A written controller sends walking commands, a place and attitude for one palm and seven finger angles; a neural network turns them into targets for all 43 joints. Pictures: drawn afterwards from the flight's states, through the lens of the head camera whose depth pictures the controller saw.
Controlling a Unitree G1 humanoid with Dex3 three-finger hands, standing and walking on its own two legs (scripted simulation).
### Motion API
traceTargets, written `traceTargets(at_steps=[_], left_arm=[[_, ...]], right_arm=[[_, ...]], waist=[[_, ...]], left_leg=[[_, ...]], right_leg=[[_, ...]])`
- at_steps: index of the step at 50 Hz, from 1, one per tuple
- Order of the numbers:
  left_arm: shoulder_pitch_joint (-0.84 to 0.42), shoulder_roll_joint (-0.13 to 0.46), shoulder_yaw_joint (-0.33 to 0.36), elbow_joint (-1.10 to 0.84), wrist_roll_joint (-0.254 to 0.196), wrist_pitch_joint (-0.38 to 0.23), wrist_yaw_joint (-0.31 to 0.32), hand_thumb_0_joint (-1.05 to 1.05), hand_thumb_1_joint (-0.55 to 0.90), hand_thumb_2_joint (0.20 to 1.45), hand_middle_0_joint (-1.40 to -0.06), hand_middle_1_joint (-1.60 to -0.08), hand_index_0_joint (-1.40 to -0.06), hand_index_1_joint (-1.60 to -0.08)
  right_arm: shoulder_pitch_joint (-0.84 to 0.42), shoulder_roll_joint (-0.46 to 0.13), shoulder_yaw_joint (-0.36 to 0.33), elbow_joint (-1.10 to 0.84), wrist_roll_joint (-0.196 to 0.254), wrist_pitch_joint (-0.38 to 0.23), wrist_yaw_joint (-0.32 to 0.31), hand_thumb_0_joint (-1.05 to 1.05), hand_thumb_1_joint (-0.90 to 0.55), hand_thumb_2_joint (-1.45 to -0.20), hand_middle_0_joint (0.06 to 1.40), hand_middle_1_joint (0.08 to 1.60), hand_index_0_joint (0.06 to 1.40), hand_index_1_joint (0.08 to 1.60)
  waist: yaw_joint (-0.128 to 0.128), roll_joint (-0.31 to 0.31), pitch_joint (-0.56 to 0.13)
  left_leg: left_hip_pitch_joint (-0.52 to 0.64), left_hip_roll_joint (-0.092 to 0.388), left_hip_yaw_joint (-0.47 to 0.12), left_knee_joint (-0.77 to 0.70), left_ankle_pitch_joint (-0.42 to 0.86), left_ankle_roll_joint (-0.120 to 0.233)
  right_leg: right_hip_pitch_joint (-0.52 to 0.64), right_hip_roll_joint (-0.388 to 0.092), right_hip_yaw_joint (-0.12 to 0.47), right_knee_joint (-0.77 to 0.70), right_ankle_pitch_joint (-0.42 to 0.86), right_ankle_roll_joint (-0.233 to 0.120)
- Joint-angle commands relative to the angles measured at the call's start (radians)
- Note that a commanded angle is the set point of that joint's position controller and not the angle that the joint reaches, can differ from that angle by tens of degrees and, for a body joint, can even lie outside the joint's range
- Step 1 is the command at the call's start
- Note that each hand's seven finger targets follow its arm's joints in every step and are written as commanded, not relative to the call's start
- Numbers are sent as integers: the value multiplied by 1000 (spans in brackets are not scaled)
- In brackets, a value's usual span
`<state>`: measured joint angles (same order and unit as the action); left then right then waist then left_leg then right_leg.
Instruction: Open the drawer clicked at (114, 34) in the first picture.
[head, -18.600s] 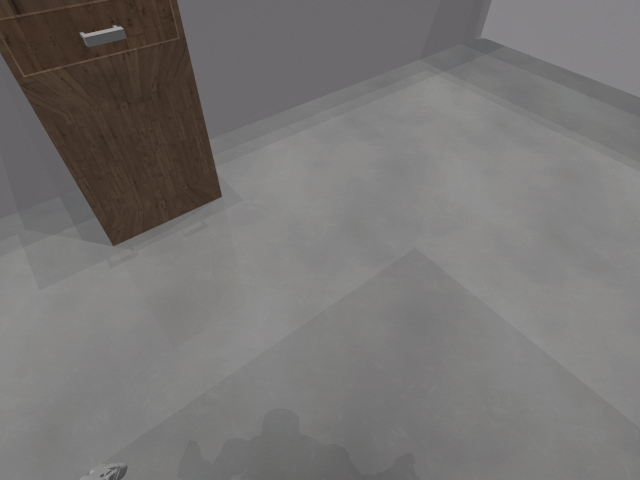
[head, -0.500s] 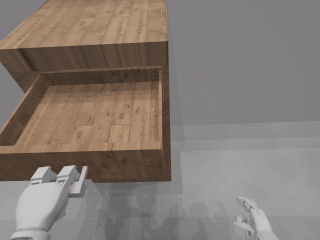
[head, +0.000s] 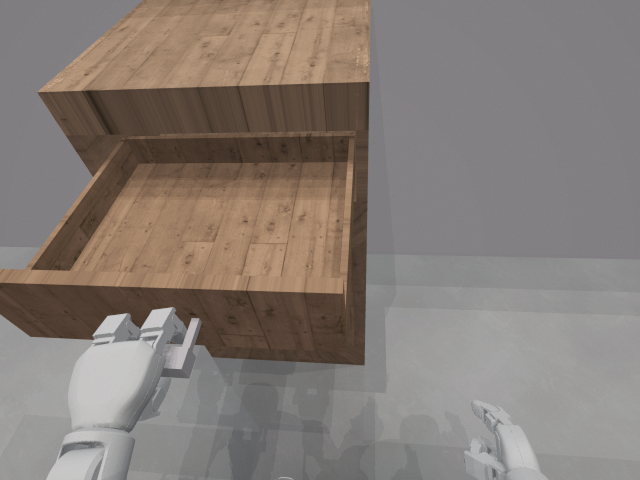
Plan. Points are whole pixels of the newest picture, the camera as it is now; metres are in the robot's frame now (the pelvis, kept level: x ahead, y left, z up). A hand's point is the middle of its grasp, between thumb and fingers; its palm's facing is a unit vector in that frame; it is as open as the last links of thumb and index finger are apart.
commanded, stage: open the thumb to release the handle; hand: left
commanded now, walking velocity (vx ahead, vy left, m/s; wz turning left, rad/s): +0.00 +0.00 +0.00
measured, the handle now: (151, 342) +0.25 +0.24 +0.06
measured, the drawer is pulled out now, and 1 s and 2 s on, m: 0.30 0.30 0.30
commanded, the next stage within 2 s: lift the hand off the handle in 0.22 s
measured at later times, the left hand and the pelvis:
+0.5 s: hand (145, 394) +0.20 +0.23 +0.04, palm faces +0.06 -0.10 -0.99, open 13.8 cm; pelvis -0.02 +0.00 +0.00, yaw +0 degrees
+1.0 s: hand (134, 369) +0.21 +0.23 +0.08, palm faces +0.06 -0.11 -0.99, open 13.5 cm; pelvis -0.01 +0.01 +0.02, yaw +1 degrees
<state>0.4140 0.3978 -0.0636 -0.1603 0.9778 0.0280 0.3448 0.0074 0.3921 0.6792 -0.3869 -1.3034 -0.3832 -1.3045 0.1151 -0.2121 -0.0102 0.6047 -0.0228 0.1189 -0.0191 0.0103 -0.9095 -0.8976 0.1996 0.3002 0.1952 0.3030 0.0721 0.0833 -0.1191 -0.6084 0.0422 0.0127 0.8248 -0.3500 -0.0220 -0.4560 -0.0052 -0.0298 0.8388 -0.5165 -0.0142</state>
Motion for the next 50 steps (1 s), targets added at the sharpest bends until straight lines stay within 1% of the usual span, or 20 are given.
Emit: traceTargets(at_steps=[1, 6, 9, 11, 13, 15, 16, 18, 22, 24, 29, 30, 32, 35, 37, 40, 44, 47, 48, 50], left_arm=[[-106, 209, 173, -144, 0, 32, -9, 0, -150, 450, -325, -1237, -325, -1237], [-117, 222, 197, -118, -14, -17, -41, 0, -500, 300, -300, -1200, -300, -1200], [-76, 190, 181, -122, -22, -52, -36, 0, -500, 300, -300, -1200, -300, -1200], [-86, 221, 218, -111, -18, -65, -27, 0, -500, 300, -300, -1200, -300, -1200], [-128, 199, 194, -134, -11, -83, -12, 0, -500, 300, -300, -1200, -300, -1200], [-133, 190, 186, -127, -7, -81, 0, 0, -500, 300, -300, -1200, -300, -1200], [-71, 154, 163, -124, -7, -81, 5, 0, -500, 300, -300, -1200, -300, -1200], [-120, 184, 178, -130, -2, -75, 15, 0, -500, 300, -300, -1200, -300, -1200], [-201, 153, 125, -122, 16, -52, 30, 0, -500, 300, -300, -1200, -300, -1200], [-202, 155, 120, -116, 21, -40, 33, 0, -500, 300, -300, -1200, -300, -1200], [-253, 173, 116, -86, 19, -9, 14, 0, -500, 300, -300, -1200, -300, -1200], [-244, 192, 135, -81, 17, -3, 10, 0, -500, 300, -300, -1200, -300, -1200], [-261, 165, 105, -125, 10, -9, 1, 0, -500, 300, -300, -1200, -300, -1200], [-218, 202, 147, -191, -2, -7, -4, 0, -500, 300, -300, -1200, -300, -1200], [-236, 186, 131, -201, -8, -8, -9, 0, -500, 300, -300, -1200, -300, -1200], [-215, 178, 125, -202, -15, 13, -26, 0, -500, 300, -300, -1200, -300, -1200], [-300, 165, 77, -232, -17, 39, -65, 0, -500, 300, -300, -1200, -300, -1200], [-326, 230, 129, -265, -27, 36, -93, 0, -500, 300, -300, -1200, -300, -1200], [-332, 211, 108, -280, -32, 32, -103, 0, -500, 300, -300, -1200, -300, -1200], [-300, 248, 157, -289, -43, 28, -117, 0, -500, 300, -300, -1200, -300, -1200]], right_arm=[[-147, -105, -22, -160, 1, -56, -28, 0, -900, -900, 200, 300, 200, 300], [-146, -103, -21, -150, -1, -68, -34, 0, -900, -900, 200, 300, 200, 300], [-136, -101, -30, -154, -4, -79, -27, 0, -900, -900, 200, 300, 200, 300], [-142, -104, -29, -150, -3, -79, -26, 0, -900, -900, 200, 300, 200, 300], [-136, -103, -38, -148, -6, -84, -22, 0, -900, -900, 200, 300, 200, 300], [-130, -107, -42, -145, -6, -85, -18, 0, -900, -900, 200, 300, 200, 300], [-126, -102, -46, -155, -8, -89, -12, 0, -900, -900, 200, 300, 200, 300], [-125, -111, -49, -149, -7, -85, -14, 0, -900, -900, 200, 300, 200, 300], [-122, -109, -52, -141, -5, -84, -15, 0, -900, -900, 200, 300, 200, 300], [-118, -110, -52, -141, -6, -83, -17, 0, -900, -900, 200, 300, 200, 300], [-121, -110, -45, -132, -2, -82, -30, 0, -900, -900, 200, 300, 200, 300], [-127, -112, -42, -133, 0, -80, -32, 0, -900, -900, 200, 300, 200, 300], [-129, -105, -41, -138, 3, -82, -32, 0, -900, -900, 200, 300, 200, 300], [-136, -103, -37, -147, 2, -83, -31, 0, -900, -900, 200, 300, 200, 300], [-140, -100, -33, -145, 4, -84, -30, 0, -900, -900, 200, 300, 200, 300], [-151, -102, -28, -150, 9, -83, -25, 0, -900, -900, 200, 300, 200, 300], [-160, -102, -20, -155, 13, -82, -29, 0, -900, -900, 200, 300, 200, 300], [-170, -104, -15, -149, 13, -85, -39, 0, -900, -900, 200, 300, 200, 300], [-175, -101, -12, -156, 13, -88, -40, 0, -900, -900, 200, 300, 200, 300], [-186, -103, -9, -152, 16, -89, -41, 0, -900, -900, 200, 300, 200, 300]], waist=[[2, -91, -119], [7, -74, -89], [7, -69, -87], [9, -85, -83], [1, -48, -91], [-4, -40, -95], [8, -53, -109], [-3, -70, -118], [-22, -49, -111], [-15, -59, -134], [-12, -90, -136], [-5, -78, -137], [-9, -51, -143], [4, -38, -167], [-8, -42, -123], [-1, -48, -116], [-5, -60, -101], [8, -53, -112], [5, -53, -97], [19, -33, -110]], left_leg=[[266, -64, 20, -104, 208, 50], [274, -68, 22, -121, 197, 49], [271, -69, 22, -121, 208, 49], [258, -72, 20, -121, 193, 46], [269, -70, 22, -116, 181, 46], [267, -69, 18, -117, 175, 43], [267, -69, 20, -112, 178, 44], [256, -68, 19, -108, 175, 44], [261, -64, 13, -108, 154, 45], [265, -65, 12, -110, 160, 46], [265, -66, 10, -122, 155, 50], [267, -66, 11, -127, 161, 48], [285, -64, 12, -131, 179, 50], [312, -63, 10, -143, 213, 46], [316, -60, 8, -151, 200, 47], [330, -57, 4, -173, 195, 43], [363, -59, 2, -204, 183, 48], [391, -61, 5, -219, 208, 49], [399, -64, 7, -221, 213, 51], [418, -61, 6, -229, 240, 48]], right_leg=[[-29, 32, 13, -194, 434, 7], [-17, 29, 24, -227, 415, 8], [-13, 29, 14, -220, 438, 7], [-15, 29, 23, -224, 418, 7], [-43, 27, 17, -223, 385, 6], [-47, 34, 10, -218, 363, -1], [-51, 32, 9, -211, 363, 0], [-54, 33, 10, -206, 370, 1], [-87, 36, 3, -198, 326, -3], [-75, 38, 1, -193, 332, -4], [-55, 35, 2, -204, 331, 0], [-39, 36, 5, -210, 337, -4], [-35, 35, 0, -207, 354, -3], [-1, 38, -8, -212, 371, -8], [-24, 39, -10, -223, 350, -4], [-7, 41, -15, -240, 321, -5], [-1, 37, -21, -265, 296, 1], [42, 33, -13, -287, 325, -1], [35, 29, -13, -294, 333, 3], [69, 33, -10, -307, 356, -2]])
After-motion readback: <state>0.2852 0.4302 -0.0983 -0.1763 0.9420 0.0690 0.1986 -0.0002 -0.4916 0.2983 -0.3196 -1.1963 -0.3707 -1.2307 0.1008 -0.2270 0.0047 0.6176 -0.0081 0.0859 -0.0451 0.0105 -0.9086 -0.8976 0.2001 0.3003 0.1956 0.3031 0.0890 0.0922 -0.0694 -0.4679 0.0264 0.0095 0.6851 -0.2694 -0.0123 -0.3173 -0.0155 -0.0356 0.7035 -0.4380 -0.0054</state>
